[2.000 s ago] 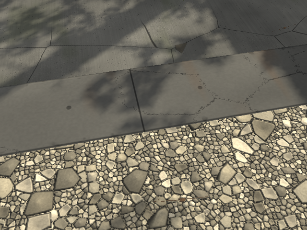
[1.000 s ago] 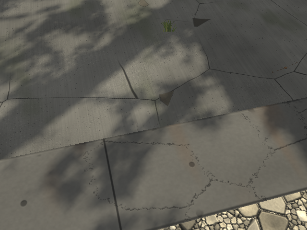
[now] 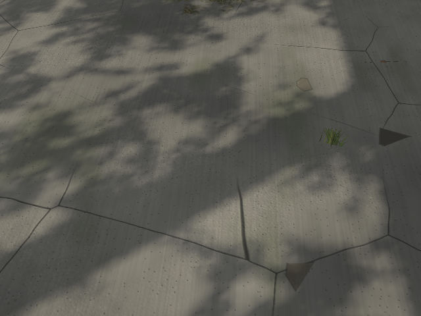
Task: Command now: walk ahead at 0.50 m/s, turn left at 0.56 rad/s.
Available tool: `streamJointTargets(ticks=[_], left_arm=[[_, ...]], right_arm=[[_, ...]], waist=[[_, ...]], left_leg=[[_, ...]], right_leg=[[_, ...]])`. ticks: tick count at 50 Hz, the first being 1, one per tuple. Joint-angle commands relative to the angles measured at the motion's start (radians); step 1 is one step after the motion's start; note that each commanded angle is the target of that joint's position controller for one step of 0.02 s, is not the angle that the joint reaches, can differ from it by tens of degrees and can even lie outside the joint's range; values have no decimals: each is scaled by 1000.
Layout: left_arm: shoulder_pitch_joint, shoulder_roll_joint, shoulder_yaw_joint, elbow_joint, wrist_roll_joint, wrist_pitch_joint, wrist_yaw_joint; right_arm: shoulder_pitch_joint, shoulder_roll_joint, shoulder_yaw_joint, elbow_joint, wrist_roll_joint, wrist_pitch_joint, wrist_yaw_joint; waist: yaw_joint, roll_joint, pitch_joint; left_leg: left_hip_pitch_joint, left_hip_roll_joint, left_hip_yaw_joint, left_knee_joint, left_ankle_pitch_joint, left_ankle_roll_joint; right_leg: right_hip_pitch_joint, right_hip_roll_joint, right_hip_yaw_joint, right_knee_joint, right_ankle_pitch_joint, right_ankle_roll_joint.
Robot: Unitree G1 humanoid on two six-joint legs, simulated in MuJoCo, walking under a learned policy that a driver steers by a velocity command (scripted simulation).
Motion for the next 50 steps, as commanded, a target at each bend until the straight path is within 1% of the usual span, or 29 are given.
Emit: streamJointTargets(ticks=[1, 3, 4, 5, 6, 8, 10, 13, 16, 19, 21, 22, 23, 24, 25, 27, 30, 32, 35, 37, 38, 39, 40, 41, 44, 45, 47, 49, 50], left_arm=[[19, 209, 55, -33, 2, 9, 16], [82, 121, 21, -67, 30, -5, 11], [1, 89, -6, -96, 44, -14, -30], [-179, 115, 7, -149, -11, -12, -62], [-305, 123, 10, -179, -31, -19, -56], [-278, 135, 15, -195, 3, -22, -6], [-227, 54, -7, -195, 7, -1, 21], [-262, 93, -8, -226, -17, 22, 32], [-336, 44, -33, -280, -14, 24, 10], [-77, 160, 7, -232, 6, 4, 26], [285, 249, 48, -141, 0, -15, 49], [350, 274, 37, -124, -12, -28, 52], [170, 271, 10, -189, -8, -33, -1], [2, 241, 24, -199, -16, -34, -20], [-113, 95, -16, -216, -56, -28, -20], [-252, -8, -58, -237, -31, -17, -1], [-150, 98, -26, -159, -41, -25, 21], [-165, 179, -2, -157, -1, -22, -3], [89, 128, -12, -96, -53, -50, 24], [253, 68, -22, -41, -68, -36, 26], [376, 88, -21, -10, -72, -29, 17], [379, 99, -20, 23, -65, -23, 14], [382, 97, -21, 39, -64, -21, 9], [213, 11, -23, 28, -189, 23, 25], [-128, 138, -6, -102, -178, 19, 47], [-168, 106, -10, -146, -164, 12, 47], [-291, 131, 24, -202, -167, -18, 55], [-358, -18, 0, -253, -126, -53, 61], [-289, -64, -2, -239, -124, -62, 56]], right_arm=[[15, -128, -47, -55, 24, -34, -20], [338, -199, -80, 17, 34, -56, -61], [578, -242, -91, 96, 0, -47, -81], [690, -240, -93, 157, -19, -62, -70], [581, -254, -111, 144, -6, -82, -71], [411, -108, -61, 129, 23, -97, -53], [278, -38, -24, 85, 14, -93, -36], [186, -124, -38, 29, 11, -111, -23], [287, -188, -57, 25, -20, -94, 0], [190, -170, -57, -47, -36, -106, 3], [79, -160, -64, -114, -30, -132, 18], [209, 5, -24, -97, -35, -141, 35], [412, 20, -26, -56, -10, -138, 23], [408, -63, -48, -50, -15, -108, -2], [290, -110, -45, -67, -46, -77, -36], [227, -49, -13, -85, -77, -40, -74], [115, 10, 25, -134, -34, -40, -43], [260, -29, 24, -81, -45, -50, -13], [-106, -92, 23, -197, -70, -25, -29], [-197, -68, 45, -189, -46, -27, -34], [-276, -100, 19, -220, -11, -42, -39], [-388, -89, 16, -256, -15, -49, -30], [-423, -80, 12, -280, -37, -56, -21], [-346, -44, 3, -261, 127, -116, -21], [267, -114, -44, -91, 54, -144, -53], [325, -139, -52, -68, 31, -131, -66], [312, -118, -55, -53, 12, -114, -79], [364, -111, -69, 21, 52, -131, -100], [324, -67, -64, 37, 82, -141, -115]], waist=[[-92, -91, 56], [-148, 11, -234], [-246, 110, -326], [-308, 25, -244], [-295, 17, -51], [-163, 43, -18], [-45, 10, 30], [-15, -1, 42], [-57, 38, 22], [82, 7, 8], [242, -124, -56], [169, -223, -160], [-14, -203, -158], [-37, -172, 33], [-34, -20, 17], [-83, -3, -22], [-60, -39, 11], [-106, -35, 25], [100, -58, 21], [186, -4, 66], [225, 15, 24], [229, -42, 34], [210, -88, 48], [94, 92, 95], [-275, -3, -169], [-283, 92, -222], [-271, 77, 10], [-257, 208, 153], [-194, 163, 222]], left_leg=[[74, -101, 73, -79, -18, 46], [803, -38, -162, 87, 78, 211], [1085, 132, -528, -109, 96, 326], [1118, 198, -675, -253, -11, 298], [942, 195, -618, -283, -55, 245], [600, 154, -516, -307, -44, 245], [289, 137, -477, -387, -37, 242], [57, 46, -349, -430, -62, 191], [-105, -44, -281, -359, -16, 163], [-151, -13, -366, -95, 173, 147], [-229, -112, -362, 324, 252, 100], [-266, -250, -266, 740, -346, 34], [-416, -230, -248, 970, -571, 8], [-561, -125, -289, 1034, -480, -18], [-542, -43, -278, 990, -349, -36], [-368, 26, -246, 738, -209, -102], [-41, 44, -44, 390, -272, -165], [274, -3, 14, 442, -34, -148], [-201, 50, -73, 15, 147, -146], [-195, 74, -104, -299, 307, -134], [-64, -7, 21, -234, 323, -129], [45, -25, 41, -173, 203, -118], [123, -38, 37, -137, 65, -100], [431, -48, -43, -198, 279, -78], [1059, 175, -183, -272, 600, 29], [1193, 278, -218, -196, 740, 71], [952, 204, -111, -270, 654, 58], [788, 209, -125, -382, 415, 96], [603, 166, -66, -368, 342, 88]], right_leg=[[-1, -270, 9, 203, 1188, -197], [-508, -166, 26, 636, 955, -58], [-789, -2, 91, 903, -21, 0], [-998, 56, 297, 1089, -160, -31], [-1111, -5, 398, 1135, -117, -58], [-938, -65, 436, 1073, -54, -87], [-755, -89, 430, 976, -22, -88], [-602, -59, 349, 729, 104, -44], [-377, 24, 253, 645, 383, -17], [-209, 30, 271, 707, 276, -18], [69, 33, 315, 539, 203, -96], [157, -243, 664, 410, 550, -363], [44, -443, 1038, 290, 873, -589], [-137, -501, 1173, 185, 447, -573], [-260, -423, 1048, 196, 171, -488], [-439, -261, 815, 180, 212, -413], [-686, -108, 524, 147, 198, -305], [-945, -40, 419, 233, 134, -268], [-354, -112, 612, 480, -10, -301], [-289, -80, 653, 585, -67, -270], [-344, -7, 565, 512, -15, -256], [-405, 17, 548, 478, 46, -228], [-430, 26, 563, 461, 154, -212], [-673, -30, 631, 439, 306, -140], [-965, 3, 504, 960, 178, -31], [-1107, -10, 469, 1080, -59, -32], [-1166, -33, 374, 1000, 35, -49], [-1190, -34, 321, 929, 159, -32], [-1085, -59, 346, 791, 259, -7]])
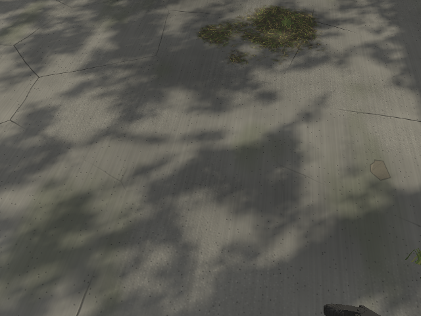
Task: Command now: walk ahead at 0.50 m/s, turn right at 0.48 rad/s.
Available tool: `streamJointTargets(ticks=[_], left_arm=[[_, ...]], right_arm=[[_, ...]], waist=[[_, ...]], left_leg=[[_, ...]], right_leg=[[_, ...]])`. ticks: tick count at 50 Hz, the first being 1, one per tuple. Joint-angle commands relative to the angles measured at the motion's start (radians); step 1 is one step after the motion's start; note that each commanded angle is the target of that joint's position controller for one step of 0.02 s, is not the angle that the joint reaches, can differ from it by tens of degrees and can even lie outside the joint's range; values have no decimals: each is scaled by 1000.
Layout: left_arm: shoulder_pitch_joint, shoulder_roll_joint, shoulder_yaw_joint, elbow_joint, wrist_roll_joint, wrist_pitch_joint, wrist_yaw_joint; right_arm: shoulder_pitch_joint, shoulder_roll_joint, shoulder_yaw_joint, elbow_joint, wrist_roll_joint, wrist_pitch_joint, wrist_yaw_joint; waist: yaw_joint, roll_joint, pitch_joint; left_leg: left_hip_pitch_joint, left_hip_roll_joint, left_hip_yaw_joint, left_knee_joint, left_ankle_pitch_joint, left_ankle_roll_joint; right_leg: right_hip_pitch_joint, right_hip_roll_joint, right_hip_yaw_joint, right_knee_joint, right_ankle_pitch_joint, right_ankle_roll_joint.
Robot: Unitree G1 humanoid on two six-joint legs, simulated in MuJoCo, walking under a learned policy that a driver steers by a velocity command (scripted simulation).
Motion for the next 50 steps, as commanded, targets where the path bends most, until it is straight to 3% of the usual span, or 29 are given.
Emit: streamJointTargets(ticks=[1, 2, 4, 5, 6, 7, 8, 9, 10, 11, 12, 14, 16, 20, 22, 23, 24, 25, 26, 28, 31, 37, 42, 44, 46, 47, 48, 49, 50], left_arm=[[-182, -83, -4, -173, 6, -80, -13], [-71, -77, 2, -127, 15, -94, -43], [204, -80, 26, -31, 67, -86, -107], [308, -66, 33, -2, 85, -61, -102], [377, -27, 37, -10, 94, -27, -80], [252, 152, 58, -95, 116, -30, -60], [135, 169, 66, -152, 88, -16, -49], [34, 188, 68, -202, 60, 7, -46], [-64, 291, 98, -230, 48, 32, -44], [-115, 264, 91, -267, 58, 43, -43], [-197, 218, 72, -298, 68, 47, -46], [-288, 236, 71, -310, 66, 44, -44], [-329, 227, 72, -304, 64, 36, -28], [-246, 193, 75, -257, 28, 39, -22], [-219, 162, 71, -244, 26, 49, -20], [-245, 124, 62, -251, 27, 45, -19], [-243, 32, 38, -266, 39, 39, -25], [-124, 19, 37, -296, 13, 21, -30], [-157, 112, 56, -268, 1, 16, -30], [-306, 124, 65, -291, 27, 30, -26], [-262, 106, 75, -280, 35, 45, -33], [-392, 58, 53, -309, 41, 31, -46], [-481, 82, 53, -327, 28, 23, -63], [-486, 95, 55, -331, 27, 16, -69], [-385, 125, 72, -298, 37, 13, -69], [-243, 172, 97, -254, 42, 12, -63], [-51, 261, 121, -220, 50, 14, -54], [8, 328, 131, -196, 46, 14, -61], [-9, 237, 106, -203, 41, 10, -60]], right_arm=[[195, -95, -57, 92, 43, 2, -45], [57, -41, -40, 60, 49, 7, -54], [-59, -74, -50, 36, 39, 30, -47], [-112, -94, -56, 16, 42, 50, -36], [-165, -100, -62, -4, 29, 78, -21], [40, -56, -48, -38, 39, 95, -6], [165, -138, -52, -18, 43, 85, 8], [194, -212, -68, -6, 38, 76, 17], [215, -214, -61, -31, 58, 79, 21], [185, -240, -62, -27, 60, 98, 16], [171, -276, -73, -10, 49, 123, 12], [181, -240, -65, 3, 1, 150, -8], [149, -223, -55, 9, -26, 132, -18], [64, -203, -57, -23, 15, 94, -14], [128, -213, -72, -9, 19, 85, -12], [237, -235, -86, 12, 16, 79, -15], [390, -300, -105, 34, 7, 72, -21], [465, -393, -120, 50, -14, 75, -10], [416, -321, -104, 33, -1, 78, -11], [299, -261, -87, 22, -1, 91, -14], [226, -185, -62, 33, -3, 88, -9], [288, -262, -80, 78, 18, 94, -24], [341, -288, -86, 120, 34, 106, -16], [341, -296, -89, 134, 38, 115, -15], [317, -305, -89, 138, 42, 126, -16], [306, -284, -80, 136, 38, 127, -17], [284, -235, -60, 102, 14, 122, -18], [357, -137, -29, 84, 17, 96, -13], [306, -242, -56, 94, 35, 76, -10]], waist=[[-85, 188, 230], [-10, 117, 209], [134, 40, -9], [197, 10, -87], [278, -78, -103], [170, -419, -135], [134, -343, -167], [100, -195, -162], [34, -148, -205], [31, -16, -195], [8, 82, -114], [-35, 18, -22], [-36, -40, -1], [-4, -40, -79], [-44, -45, -94], [-106, -46, -116], [-154, 130, -184], [-82, 466, -257], [-100, 319, -164], [-96, 157, -12], [-24, 197, -22], [-51, 151, -43], [-87, 158, 7], [-77, 159, 22], [-10, 150, -24], [53, 121, -108], [124, -32, -255], [85, -294, -339], [101, -167, -294]], left_leg=[[-34, 99, -162, -200, -344, -80], [-305, 50, -90, -112, -523, -98], [-486, 33, -41, 110, -614, -94], [-525, 28, -79, 302, -670, -104], [-526, -41, -91, 570, -963, -138], [-662, -76, -187, 888, -1191, -177], [-743, -23, -307, 908, -1146, -195], [-769, 12, -318, 920, -1095, -204], [-842, 36, -323, 957, -1063, -225], [-838, 69, -353, 916, -1036, -246], [-788, 87, -366, 864, -1003, -264], [-624, 87, -334, 681, -878, -294], [-392, 57, -264, 446, -664, -298], [-239, -25, -211, 166, -545, -302], [-151, -45, -207, 83, -610, -278], [-21, -4, -257, 92, -644, -246], [149, 196, -502, 9, -748, -169], [317, 406, -1081, -224, -988, 11], [271, 392, -1089, -266, -1239, 10], [54, 290, -766, -250, -1118, -58], [-93, 196, -528, -295, -877, -89], [-41, 204, -364, -335, -616, -62], [4, 229, -334, -323, -636, -64], [38, 247, -338, -292, -622, -72], [25, 221, -300, -171, -428, -100], [-31, 171, -244, 5, -299, -129], [-229, 103, -168, 348, -495, -179], [-602, -54, -204, 657, -1009, -221], [-722, -2, -306, 782, -1027, -205]], right_leg=[[-259, 13, -60, -380, 239, 49], [55, 52, -89, -594, 434, 64], [544, 108, -102, -665, 968, 21], [670, 63, -17, -631, 949, -29], [698, 27, 29, -652, 781, -73], [766, -183, 256, -561, 989, -228], [776, -244, 377, -551, 933, -336], [695, -246, 381, -588, 803, -356], [624, -347, 620, -676, 356, -428], [455, -380, 808, -725, 38, -433], [267, -358, 773, -750, -63, -415], [-42, -203, 560, -798, -147, -345], [-226, -38, 276, -795, 20, -271], [-67, -13, 238, -697, 47, -233], [5, 0, 282, -617, -36, -190], [-52, 38, 262, -493, -41, -152], [-171, 134, 120, -141, -131, -81], [-422, 216, 81, 143, -344, -43], [-528, 138, 128, 260, -292, -49], [-518, 69, 67, 233, -108, -72], [-339, 26, 56, 49, 16, -72], [-255, 7, -27, -364, 215, -34], [-176, 26, -61, -544, 209, -39], [-145, 34, -73, -594, 164, -65], [40, 78, -115, -657, 162, -98], [248, 73, -92, -657, 169, -128], [536, -133, 161, -664, 189, -195], [799, -314, 608, -812, -26, -342], [767, -304, 633, -846, -104, -320]])
Over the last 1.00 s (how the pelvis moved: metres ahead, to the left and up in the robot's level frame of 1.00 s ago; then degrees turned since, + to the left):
0.55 0.16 -0.04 7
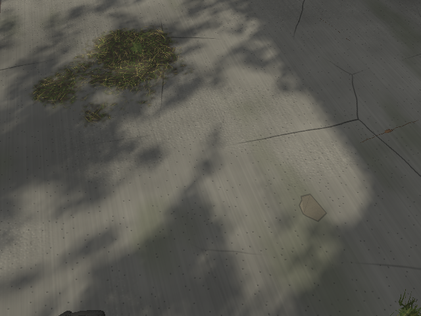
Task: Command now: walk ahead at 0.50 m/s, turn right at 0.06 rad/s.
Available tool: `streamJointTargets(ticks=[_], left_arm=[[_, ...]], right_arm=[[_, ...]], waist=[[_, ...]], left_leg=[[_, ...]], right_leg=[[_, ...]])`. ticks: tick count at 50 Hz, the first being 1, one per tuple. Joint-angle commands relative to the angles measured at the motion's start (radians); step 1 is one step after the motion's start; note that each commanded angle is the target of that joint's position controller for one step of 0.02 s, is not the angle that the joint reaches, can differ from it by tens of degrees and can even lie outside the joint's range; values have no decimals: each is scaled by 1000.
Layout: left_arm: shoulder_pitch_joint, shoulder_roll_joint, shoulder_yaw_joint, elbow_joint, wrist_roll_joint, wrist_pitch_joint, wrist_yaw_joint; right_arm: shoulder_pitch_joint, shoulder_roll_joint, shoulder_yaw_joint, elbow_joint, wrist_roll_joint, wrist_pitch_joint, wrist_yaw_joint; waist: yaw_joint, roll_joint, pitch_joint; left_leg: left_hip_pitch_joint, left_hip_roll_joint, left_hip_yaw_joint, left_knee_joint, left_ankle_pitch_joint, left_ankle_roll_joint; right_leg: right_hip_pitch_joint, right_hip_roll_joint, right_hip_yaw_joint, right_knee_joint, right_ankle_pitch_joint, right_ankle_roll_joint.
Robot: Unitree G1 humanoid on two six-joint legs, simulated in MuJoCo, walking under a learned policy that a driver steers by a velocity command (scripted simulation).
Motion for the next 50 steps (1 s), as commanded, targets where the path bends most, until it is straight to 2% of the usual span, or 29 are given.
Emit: streamJointTargets(ticks=[1, 2, 3, 4, 6, 9, 13, 17, 19, 20, 21, 22, 23, 24, 25, 26, 27, 28, 30, 32, 34, 36, 37, 38, 39, 41, 42, 44, 50], left_arm=[[306, 162, 47, 27, -1, -8, 8], [240, 144, 38, 16, 5, -8, 6], [195, 119, 32, 16, 11, -8, 2], [178, 99, 26, 20, 18, -11, 0], [188, 100, 27, 40, 11, -18, 1], [227, 134, 35, 72, 6, -18, 16], [252, 147, 30, 109, 6, -5, 32], [283, 156, 28, 154, -1, 9, 40], [258, 171, 34, 164, -3, 18, 45], [237, 171, 34, 164, -5, 22, 48], [262, 156, 30, 163, 5, 22, 48], [343, 96, 9, 163, 27, 16, 45], [479, 15, -22, 205, 18, 18, 36], [452, 103, 1, 220, 1, 28, 32], [362, 133, 12, 195, -17, 43, 37], [287, 133, 15, 181, -13, 62, 51], [253, 127, 20, 173, 0, 81, 64], [259, 108, 18, 174, 5, 96, 73], [277, 71, 11, 189, 10, 105, 85], [270, 64, 8, 200, 12, 107, 85], [267, 66, 9, 214, 17, 110, 78], [251, 69, 8, 221, 36, 114, 71], [236, 83, 8, 212, 44, 113, 71], [214, 134, 16, 207, 37, 112, 75], [200, 155, 24, 222, 25, 107, 75], [166, 97, 10, 231, 27, 85, 73], [152, 93, 10, 233, 26, 76, 71], [162, 81, 6, 244, 21, 63, 70], [199, 88, 3, 278, 14, 60, 69]], right_arm=[[-85, -132, -18, -112, 17, -60, 6], [-121, -117, -15, -111, 10, -59, 2], [-141, -104, -17, -113, -5, -53, -2], [-130, -90, -18, -111, -6, -41, -1], [-122, -62, -15, -107, -5, -21, 0], [-216, -49, -10, -135, -19, -13, 4], [-343, -18, 8, -162, -24, -18, 18], [-401, -46, 8, -177, -23, -15, 32], [-359, -85, -2, -166, -32, -20, 37], [-287, -104, -11, -138, -39, -24, 34], [-203, -154, -26, -108, -47, -28, 27], [-119, -204, -31, -97, -68, -26, 20], [-96, -152, -12, -83, -56, -13, 22], [-95, -104, 1, -85, -29, 1, 29], [-174, -100, 4, -96, -20, 10, 27], [-244, -86, 10, -109, -25, 14, 22], [-304, -70, 16, -117, -33, 17, 17], [-341, -72, 16, -118, -45, 21, 13], [-362, -72, 14, -112, -58, 27, 6], [-347, -76, 13, -100, -53, 29, -1], [-353, -82, 13, -92, -37, 37, -6], [-336, -65, 19, -74, -25, 43, -8], [-312, -54, 23, -60, -26, 45, -6], [-287, -63, 19, -56, -28, 46, -7], [-281, -70, 15, -57, -28, 49, -12], [-272, -59, 16, -45, -32, 51, -19], [-258, -52, 17, -34, -33, 53, -21], [-244, -49, 17, -17, -35, 54, -20], [-254, -50, 17, 15, -26, 53, -13]], waist=[[152, -176, -150], [123, -100, -101], [97, -78, -53], [67, -99, -43], [42, -95, -27], [48, -63, 12], [74, -79, 32], [86, -103, 17], [53, -110, -14], [16, -100, -49], [0, -45, -114], [17, 88, -252], [36, 259, -398], [16, 161, -400], [26, 110, -280], [37, 55, -184], [59, 48, -123], [85, 84, -97], [99, 125, -87], [94, 121, -107], [107, 109, -98], [112, 88, -52], [104, 63, -10], [68, 5, 38], [51, -86, 69], [39, -129, 65], [32, -134, 61], [36, -97, 44], [57, -32, 1]], left_leg=[[-671, 20, -82, 470, 50, 62], [-624, 59, -67, 427, 137, 63], [-586, 81, -67, 363, 189, 59], [-530, 98, -71, 328, 221, 57], [-504, 100, -60, 272, 257, 45], [-553, 96, -52, 114, 383, 19], [-378, 21, 13, -164, 590, 12], [-318, -10, -6, -273, 601, 36], [-260, -22, -12, -323, 546, 65], [-160, -43, 6, -375, 586, 82], [6, -11, -9, -382, 861, 106], [338, 169, -174, -273, 1268, 198], [512, 362, -407, -297, 1337, 363], [435, 321, -435, -349, 1091, 350], [314, 289, -381, -401, 857, 312], [176, 252, -340, -453, 678, 278], [39, 226, -302, -501, 554, 250], [-67, 193, -261, -540, 464, 225], [-158, 146, -190, -571, 410, 212], [-164, 138, -173, -584, 319, 211], [-197, 128, -166, -594, 147, 188], [-248, 97, -155, -602, -44, 128], [-259, 77, -149, -592, -102, 86], [-247, 36, -114, -564, -80, 56], [-160, -11, -54, -521, 1, 37], [-39, -19, -32, -442, 139, 40], [-16, -21, -24, -425, 180, 46], [-12, -21, -20, -411, 233, 56], [15, -18, -13, -377, 411, 57]], right_leg=[[696, -353, 588, -276, -150, -203], [574, -309, 478, -295, -46, -184], [474, -275, 403, -325, 29, -174], [412, -252, 351, -351, 82, -164], [361, -236, 288, -385, 165, -167], [347, -232, 218, -411, 256, -168], [265, -156, 61, -370, 501, -111], [368, -193, 78, -290, 503, -91], [429, -210, 103, -207, 531, -67], [436, -181, 94, -127, 567, -45], [398, -115, 64, 8, 514, -8], [172, -36, 36, 263, 156, 45], [0, 35, 79, 528, -497, 98], [-19, 6, 160, 609, -555, 109], [-86, -26, 138, 626, -501, 116], [-93, -55, 117, 594, -438, 122], [-50, -81, 118, 531, -387, 125], [30, -93, 115, 449, -344, 126], [141, -73, 81, 309, -306, 122], [208, -65, 70, 196, -222, 110], [288, -54, 52, 74, -87, 95], [348, -49, 43, -27, -35, 69], [338, -83, 79, -91, -40, 48], [271, -109, 101, -127, -141, 25], [140, -95, 107, -158, -292, 13], [68, -96, 114, -219, -306, 38], [69, -93, 112, -221, -272, 50], [110, -87, 104, -203, -200, 57], [202, -71, 82, -147, -1, 50]])
Over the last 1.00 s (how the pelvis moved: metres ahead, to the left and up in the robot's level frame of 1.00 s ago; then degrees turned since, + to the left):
0.53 -0.04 -0.09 -22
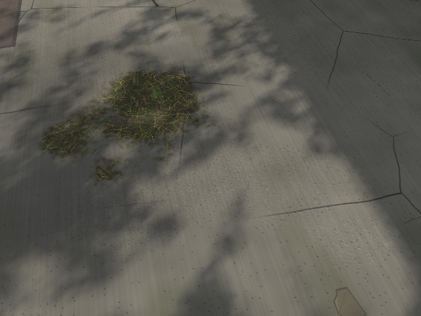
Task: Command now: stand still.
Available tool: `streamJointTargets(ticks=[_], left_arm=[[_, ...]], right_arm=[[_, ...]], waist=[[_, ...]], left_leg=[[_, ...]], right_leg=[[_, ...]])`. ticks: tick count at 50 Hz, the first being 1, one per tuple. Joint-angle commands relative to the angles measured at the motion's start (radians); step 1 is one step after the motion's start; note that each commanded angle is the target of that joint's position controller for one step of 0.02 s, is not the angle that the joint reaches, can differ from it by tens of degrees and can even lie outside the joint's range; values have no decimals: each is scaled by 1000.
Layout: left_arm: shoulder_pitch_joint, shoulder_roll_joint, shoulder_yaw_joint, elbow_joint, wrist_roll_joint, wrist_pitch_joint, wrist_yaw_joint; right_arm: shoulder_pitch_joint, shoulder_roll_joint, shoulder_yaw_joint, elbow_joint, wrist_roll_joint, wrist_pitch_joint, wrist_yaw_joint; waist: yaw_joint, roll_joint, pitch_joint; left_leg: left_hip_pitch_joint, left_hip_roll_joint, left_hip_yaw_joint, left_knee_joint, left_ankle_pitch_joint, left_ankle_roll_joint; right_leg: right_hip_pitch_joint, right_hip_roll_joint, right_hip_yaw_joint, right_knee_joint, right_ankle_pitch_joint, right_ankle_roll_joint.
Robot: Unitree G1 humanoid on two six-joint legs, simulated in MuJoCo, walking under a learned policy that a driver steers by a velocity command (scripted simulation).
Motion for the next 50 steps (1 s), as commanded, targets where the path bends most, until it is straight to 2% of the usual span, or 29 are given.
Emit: streamJointTargets(ticks=[1, 9, 10, 12, 13, 15, 18, 19, 21, 22, 23, 24, 25, 26, 27, 28, 30, 34, 37, 40, 42, 43, 44, 45, 46, 47, 48, 49, 50], left_arm=[[30, 113, 17, -18, -2, -9, 2], [32, 98, 9, 10, -3, 2, 2], [54, 90, 8, 24, -5, 5, 1], [55, 112, 17, 25, -16, 10, 3], [51, 117, 19, 17, -20, 7, 5], [80, 122, 20, 13, -29, -16, 5], [146, 174, 37, 32, -37, -51, -6], [137, 174, 37, 29, -36, -59, -10], [67, 158, 33, 2, -34, -65, -19], [-26, 146, 28, -38, -34, -69, -22], [-76, 89, 13, -83, -29, -85, -23], [-81, 86, 13, -96, -23, -100, -22], [-95, 116, 22, -103, -42, -108, -31], [-88, 104, 19, -99, -57, -109, -39], [-94, 100, 20, -99, -56, -107, -42], [-104, 110, 29, -101, -46, -103, -42], [-107, 95, 32, -107, -37, -90, -48], [-277, 41, 7, -179, -26, -78, -53], [-368, 62, 0, -216, -33, -74, -65], [-391, 100, 6, -240, -38, -75, -78], [-306, 146, 27, -226, -35, -79, -80], [-183, 179, 47, -193, -34, -77, -76], [2, 223, 70, -143, -36, -74, -67], [158, 319, 92, -116, -8, -74, -57], [192, 292, 74, -105, -4, -73, -63], [112, 220, 53, -111, -14, -81, -63], [3, 185, 40, -130, -19, -87, -61], [-75, 151, 29, -138, -12, -95, -64], [-116, 122, 22, -135, -1, -103, -69]], right_arm=[[-19, -87, -15, -28, 5, -9, -1], [-13, -96, -16, 11, 10, 4, -8], [4, -88, -14, 26, 11, 6, -9], [9, -105, -23, 35, 22, 9, -9], [0, -111, -25, 30, 24, 4, -10], [-19, -98, -23, 18, 30, -25, -5], [-55, -60, -18, -6, 36, -77, 19], [-54, -58, -18, -11, 37, -89, 26], [57, -68, -26, 25, 40, -99, 35], [178, -105, -41, 66, 42, -102, 37], [319, -218, -78, 111, 48, -104, 39], [418, -224, -73, 130, 33, -105, 47], [354, -150, -43, 114, 16, -112, 47], [296, -122, -32, 90, 11, -116, 47], [264, -108, -22, 79, 13, -116, 49], [241, -87, -11, 72, 13, -113, 49], [253, -69, 1, 71, 10, -97, 39], [258, -130, -4, 54, 3, -84, 7], [315, -158, -17, 67, 15, -87, 2], [325, -154, -27, 77, 27, -83, 2], [300, -175, -38, 67, 22, -74, 3], [291, -168, -37, 62, 18, -65, 4], [270, -153, -29, 45, 10, -60, 8], [351, -59, -3, 20, 1, -67, 18], [404, 11, 18, 34, 21, -89, 23], [286, -108, -18, 10, 55, -104, 24], [206, -141, -29, -23, 67, -110, 19], [176, -136, -35, -27, 56, -107, 8], [196, -114, -43, -20, 45, -93, 2]], waist=[[4, -25, -49], [3, -14, -43], [5, -17, -63], [3, -41, -6], [4, -47, 45], [18, -61, 117], [29, -184, 137], [18, -188, 140], [-48, -154, 97], [-109, -81, 70], [-149, 174, 24], [-169, 296, -37], [-120, 155, -6], [-86, 88, 9], [-65, 33, 37], [-47, 19, 44], [-34, 52, 49], [-53, 48, 96], [-71, 78, 109], [-45, 73, 115], [17, 97, 32], [82, 103, -43], [167, 97, -144], [153, -85, -318], [128, -249, -461], [129, -180, -297], [95, -141, -152], [56, -80, -87], [16, -83, -53]], left_leg=[[113, 44, -45, -37, 143, 40], [136, 48, -46, -18, 212, 38], [143, 35, -32, -15, 107, 39], [78, 4, -9, 10, -264, 51], [20, 6, -18, 9, -385, 58], [-77, 15, -34, 36, -427, 68], [-206, -5, 29, 205, -233, 60], [-207, 4, 23, 206, -203, 71], [-29, 6, 11, 121, -160, 94], [145, 33, -63, 24, -132, 125], [379, 172, -354, -108, -76, 208], [543, 358, -682, -237, 56, 298], [526, 386, -663, -216, 93, 288], [501, 365, -562, -203, 117, 266], [467, 336, -460, -218, 158, 244], [423, 306, -371, -236, 210, 210], [357, 249, -261, -282, 248, 178], [211, 191, -133, -358, 263, 165], [201, 210, -112, -400, 218, 166], [318, 258, -98, -358, 317, 147], [381, 266, -73, -226, 629, 123], [356, 241, -58, -74, 774, 105], [219, 195, -44, 151, 723, 75], [-144, 71, -7, 542, 313, 22], [-309, -47, -129, 788, -383, 13], [-401, 9, -186, 887, -351, 33], [-426, 63, -148, 875, -246, 50], [-373, 110, -132, 829, -158, 53], [-306, 142, -135, 782, -104, 56]], right_leg=[[-45, -34, 31, -99, 155, -32], [-19, -21, 13, -90, 221, -31], [-7, -12, 3, -98, 121, -35], [-56, -8, 15, -106, -198, -75], [-86, -25, 44, -121, -319, -98], [-87, -73, 122, -153, -410, -138], [36, -236, 354, -242, -358, -227], [46, -267, 385, -232, -263, -239], [-24, -224, 293, -142, -74, -201], [-143, -129, 160, -5, 69, -144], [-351, 36, -42, 343, 170, -51], [-561, 83, -5, 641, -196, -21], [-649, 26, 82, 775, -236, -51], [-681, -15, 84, 825, -169, -77], [-705, -53, 68, 797, -89, -89], [-675, -86, 57, 731, -16, -93], [-602, -97, 19, 620, 50, -74], [-483, -55, -46, 267, 231, -28], [-380, -21, -68, 108, 318, -34], [-375, -20, -40, 28, 311, -76], [-240, 22, -63, 26, 259, -111], [-70, 52, -77, 30, 233, -133], [196, 19, -34, 40, 223, -164], [599, -249, 330, 25, 80, -276], [688, -405, 735, -183, -123, -348], [542, -362, 662, -242, -199, -284], [361, -339, 502, -274, -152, -239], [201, -306, 381, -307, -49, -214], [89, -267, 268, -338, 26, -190]])
Over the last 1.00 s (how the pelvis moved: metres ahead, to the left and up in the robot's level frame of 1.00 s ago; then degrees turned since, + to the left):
0.31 0.02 0.01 0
